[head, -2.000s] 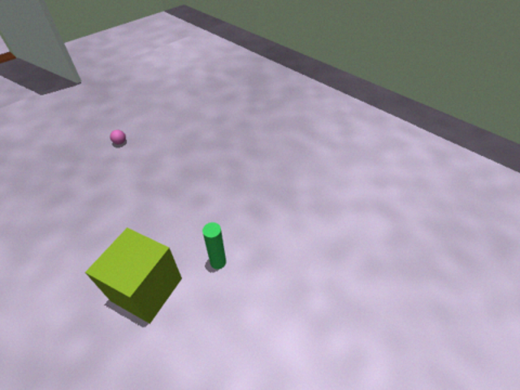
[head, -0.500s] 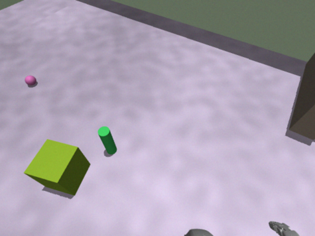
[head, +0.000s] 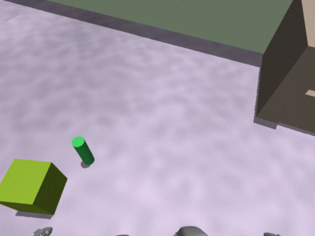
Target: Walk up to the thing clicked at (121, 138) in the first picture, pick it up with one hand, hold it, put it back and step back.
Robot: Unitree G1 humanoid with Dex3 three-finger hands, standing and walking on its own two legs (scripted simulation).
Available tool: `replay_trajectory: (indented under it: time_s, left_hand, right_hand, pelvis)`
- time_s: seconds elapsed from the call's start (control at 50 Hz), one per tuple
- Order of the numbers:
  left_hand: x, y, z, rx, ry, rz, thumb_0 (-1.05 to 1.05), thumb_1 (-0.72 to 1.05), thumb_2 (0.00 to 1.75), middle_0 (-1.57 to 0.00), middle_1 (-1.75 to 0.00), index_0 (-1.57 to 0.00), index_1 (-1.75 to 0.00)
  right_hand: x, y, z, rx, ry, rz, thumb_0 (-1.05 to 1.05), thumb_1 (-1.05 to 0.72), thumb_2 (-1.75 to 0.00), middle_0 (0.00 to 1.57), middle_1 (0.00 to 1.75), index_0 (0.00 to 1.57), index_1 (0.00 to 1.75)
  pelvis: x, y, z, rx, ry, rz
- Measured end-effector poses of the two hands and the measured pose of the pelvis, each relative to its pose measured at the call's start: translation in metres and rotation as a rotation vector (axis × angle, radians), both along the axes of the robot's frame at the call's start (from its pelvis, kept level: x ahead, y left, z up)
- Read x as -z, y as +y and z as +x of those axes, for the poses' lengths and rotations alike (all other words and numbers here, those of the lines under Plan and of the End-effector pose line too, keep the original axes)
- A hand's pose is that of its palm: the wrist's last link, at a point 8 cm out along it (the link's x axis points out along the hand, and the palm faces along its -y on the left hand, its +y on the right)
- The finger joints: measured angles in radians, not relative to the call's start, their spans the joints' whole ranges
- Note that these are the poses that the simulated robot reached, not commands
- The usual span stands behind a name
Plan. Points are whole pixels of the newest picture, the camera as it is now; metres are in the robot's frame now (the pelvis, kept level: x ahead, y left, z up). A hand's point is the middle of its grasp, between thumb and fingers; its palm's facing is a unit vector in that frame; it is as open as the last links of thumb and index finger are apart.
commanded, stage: walk up
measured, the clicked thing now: out of the picture +1.18 +1.35 -0.71
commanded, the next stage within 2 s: stand in 0.74 s
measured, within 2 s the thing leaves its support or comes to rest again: neither
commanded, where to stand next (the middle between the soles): +0.04 +0.00 m, yaw -4 degrees
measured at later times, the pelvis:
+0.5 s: pelvis +0.00 +0.00 +0.01, yaw -5 degrees
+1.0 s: pelvis +0.00 +0.01 +0.02, yaw -6 degrees
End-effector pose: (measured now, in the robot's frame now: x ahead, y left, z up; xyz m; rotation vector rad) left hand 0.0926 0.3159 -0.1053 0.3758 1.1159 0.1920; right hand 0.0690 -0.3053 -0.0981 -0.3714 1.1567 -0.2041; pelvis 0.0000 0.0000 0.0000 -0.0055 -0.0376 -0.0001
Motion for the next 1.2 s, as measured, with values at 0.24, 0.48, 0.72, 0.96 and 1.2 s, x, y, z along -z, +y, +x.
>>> replay_trajectory:
  time_s: [0.24,0.48,0.72,0.96,1.2]
  left_hand:
    - [-0.007,-0.023,0.003,0.078,0.012,0.016,0.0,0.9,0.9,-0.21,-0.3,-0.2,-0.3]
    - [-0.003,-0.026,0.013,0.075,0.019,-0.036,0.0,0.9,0.9,-0.21,-0.3,-0.2,-0.3]
    - [-0.011,-0.022,0.023,0.086,0.049,-0.032,0.0,0.9,0.9,-0.21,-0.3,-0.2,-0.3]
    - [-0.013,-0.016,0.024,0.075,0.071,-0.038,0.0,0.9,0.9,-0.21,-0.3,-0.2,-0.3]
    - [-0.011,-0.01,0.007,0.045,0.102,-0.038,0.0,0.9,0.9,-0.21,-0.3,-0.2,-0.3]
  right_hand:
    - [0.011,-0.021,-0.009,0.071,-0.017,0.015,0.01,-0.9,-0.9,0.2,0.3,0.21,0.3]
    - [0.007,0.003,-0.022,0.094,-0.004,0.058,0.01,-0.9,-0.9,0.2,0.3,0.21,0.3]
    - [0.001,0.005,-0.025,0.139,0.006,0.061,0.01,-0.9,-0.9,0.2,0.3,0.21,0.3]
    - [-0.003,0.013,-0.031,0.15,0.057,0.058,0.01,-0.9,-0.9,0.2,0.3,0.21,0.3]
    - [-0.004,0.019,-0.026,0.138,0.053,0.062,0.01,-0.9,-0.9,0.2,0.3,0.21,0.3]
  pelvis:
    - [0.001,-0.007,-0.003,0.055,-0.001,0.004]
    - [-0.007,-0.001,-0.004,0.089,-0.013,0.012]
    - [-0.017,0.007,-0.003,0.116,-0.01,0.015]
    - [-0.024,0.013,-0.001,0.098,-0.007,0.012]
    - [-0.025,0.016,-0.002,0.088,-0.009,0.01]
